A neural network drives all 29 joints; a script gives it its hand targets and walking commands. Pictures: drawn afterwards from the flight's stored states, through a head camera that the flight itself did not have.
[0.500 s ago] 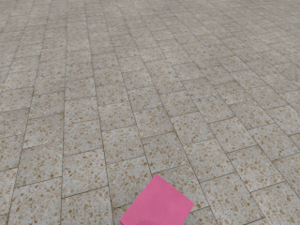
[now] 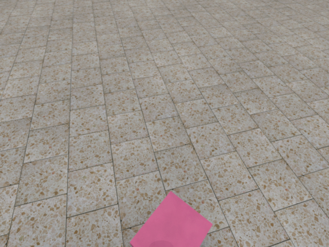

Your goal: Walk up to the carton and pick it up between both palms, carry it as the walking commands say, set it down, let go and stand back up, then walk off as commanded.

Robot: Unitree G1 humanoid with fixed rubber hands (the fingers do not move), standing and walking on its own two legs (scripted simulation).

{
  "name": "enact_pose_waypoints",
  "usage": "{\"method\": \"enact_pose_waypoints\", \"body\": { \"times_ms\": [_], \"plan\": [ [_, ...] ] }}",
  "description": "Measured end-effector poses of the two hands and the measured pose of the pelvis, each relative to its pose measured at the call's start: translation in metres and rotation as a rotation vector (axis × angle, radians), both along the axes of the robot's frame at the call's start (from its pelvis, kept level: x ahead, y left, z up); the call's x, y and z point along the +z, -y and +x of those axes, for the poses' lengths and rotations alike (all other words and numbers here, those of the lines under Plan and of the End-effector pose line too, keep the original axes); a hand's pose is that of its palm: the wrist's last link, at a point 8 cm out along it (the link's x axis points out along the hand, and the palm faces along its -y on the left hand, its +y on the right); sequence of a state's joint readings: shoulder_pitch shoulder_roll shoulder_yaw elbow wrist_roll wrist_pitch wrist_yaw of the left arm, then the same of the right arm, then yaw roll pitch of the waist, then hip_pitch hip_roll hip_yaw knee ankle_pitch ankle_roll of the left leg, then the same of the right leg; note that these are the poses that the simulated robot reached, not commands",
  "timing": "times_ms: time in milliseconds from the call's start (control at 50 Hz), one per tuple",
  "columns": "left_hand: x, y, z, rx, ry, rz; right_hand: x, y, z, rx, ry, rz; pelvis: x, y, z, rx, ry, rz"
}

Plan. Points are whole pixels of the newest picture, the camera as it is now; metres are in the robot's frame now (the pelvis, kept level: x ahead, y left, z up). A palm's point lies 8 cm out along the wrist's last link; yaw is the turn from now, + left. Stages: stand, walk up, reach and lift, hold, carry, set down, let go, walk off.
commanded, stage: stand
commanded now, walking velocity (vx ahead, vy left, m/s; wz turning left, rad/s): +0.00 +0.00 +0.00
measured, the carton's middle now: (171, 238) +0.26 -0.04 -0.65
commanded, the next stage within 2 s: walk off in 0.88 s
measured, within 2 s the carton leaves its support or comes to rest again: neither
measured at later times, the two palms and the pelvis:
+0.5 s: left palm out of the picture -0.06 +0.19 -0.15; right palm out of the picture -0.03 -0.20 -0.15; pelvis +0.00 +0.00 +0.00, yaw +0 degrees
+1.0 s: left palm out of the picture -0.01 +0.25 -0.14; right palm out of the picture +0.01 -0.26 -0.14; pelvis -0.01 +0.00 +0.00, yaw +0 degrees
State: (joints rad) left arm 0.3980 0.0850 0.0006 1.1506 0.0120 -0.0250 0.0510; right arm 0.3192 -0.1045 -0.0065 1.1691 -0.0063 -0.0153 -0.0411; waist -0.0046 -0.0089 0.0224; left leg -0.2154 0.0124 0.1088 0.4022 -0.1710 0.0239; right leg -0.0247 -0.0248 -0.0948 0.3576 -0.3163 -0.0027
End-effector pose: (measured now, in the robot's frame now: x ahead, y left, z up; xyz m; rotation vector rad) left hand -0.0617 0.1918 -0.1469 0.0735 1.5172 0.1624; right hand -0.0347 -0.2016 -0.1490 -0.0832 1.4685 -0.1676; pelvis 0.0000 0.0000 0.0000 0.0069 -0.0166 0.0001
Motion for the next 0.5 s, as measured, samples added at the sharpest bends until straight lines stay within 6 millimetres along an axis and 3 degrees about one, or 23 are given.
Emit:
{"method": "enact_pose_waypoints", "body": {
  "times_ms": [500],
  "plan": [
    [-0.0001, 0.0025, -0.0006, 0.003, -0.003, -0.001, -0.0003, 0.0017, 0.0026, 0.002, 0.0, 0.001, -0.0005, 0.0025, 0.0022, -0.001, 0.0, 0.0]
  ]
}}
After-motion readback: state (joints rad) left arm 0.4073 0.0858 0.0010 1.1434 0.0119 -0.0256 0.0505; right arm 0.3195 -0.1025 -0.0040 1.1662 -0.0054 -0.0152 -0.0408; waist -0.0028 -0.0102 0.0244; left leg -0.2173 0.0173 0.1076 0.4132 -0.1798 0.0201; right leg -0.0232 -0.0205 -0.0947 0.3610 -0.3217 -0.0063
